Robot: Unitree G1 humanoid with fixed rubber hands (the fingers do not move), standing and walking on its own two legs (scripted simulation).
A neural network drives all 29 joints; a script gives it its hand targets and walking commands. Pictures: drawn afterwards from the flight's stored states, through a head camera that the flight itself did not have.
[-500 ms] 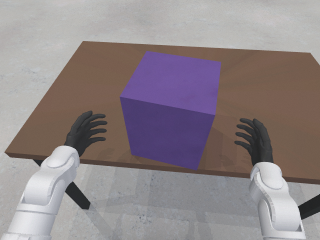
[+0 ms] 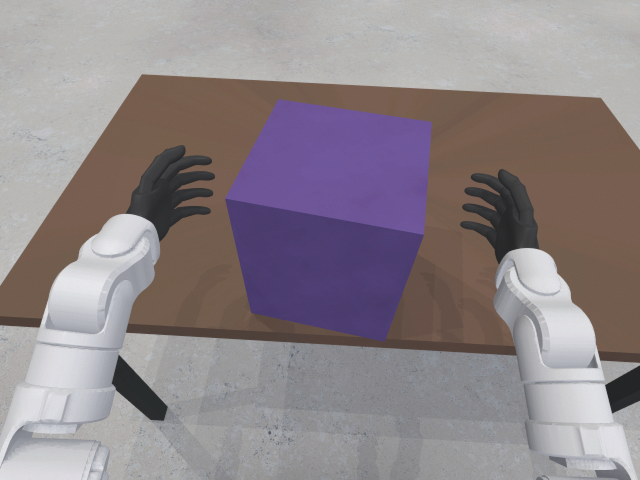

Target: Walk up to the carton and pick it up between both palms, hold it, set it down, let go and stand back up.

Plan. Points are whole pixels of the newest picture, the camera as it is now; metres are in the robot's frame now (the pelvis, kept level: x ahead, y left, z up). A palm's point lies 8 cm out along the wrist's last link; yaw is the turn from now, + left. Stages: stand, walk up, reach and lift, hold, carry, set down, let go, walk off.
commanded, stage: reach and lift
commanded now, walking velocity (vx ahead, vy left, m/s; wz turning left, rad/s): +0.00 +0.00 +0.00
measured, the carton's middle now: (333, 225) +0.44 -0.01 +0.05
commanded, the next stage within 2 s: none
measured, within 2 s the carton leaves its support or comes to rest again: neither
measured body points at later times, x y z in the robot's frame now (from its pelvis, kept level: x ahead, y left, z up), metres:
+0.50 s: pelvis +0.00 +0.00 +0.00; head +0.03 +0.01 +0.45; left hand +0.44 +0.20 +0.19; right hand +0.41 -0.21 +0.18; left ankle +0.02 +0.13 -0.74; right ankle +0.03 -0.13 -0.74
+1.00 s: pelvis +0.01 +0.00 +0.00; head +0.03 +0.00 +0.45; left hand +0.45 +0.18 +0.14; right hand +0.42 -0.20 +0.12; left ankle +0.02 +0.13 -0.74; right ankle +0.03 -0.13 -0.74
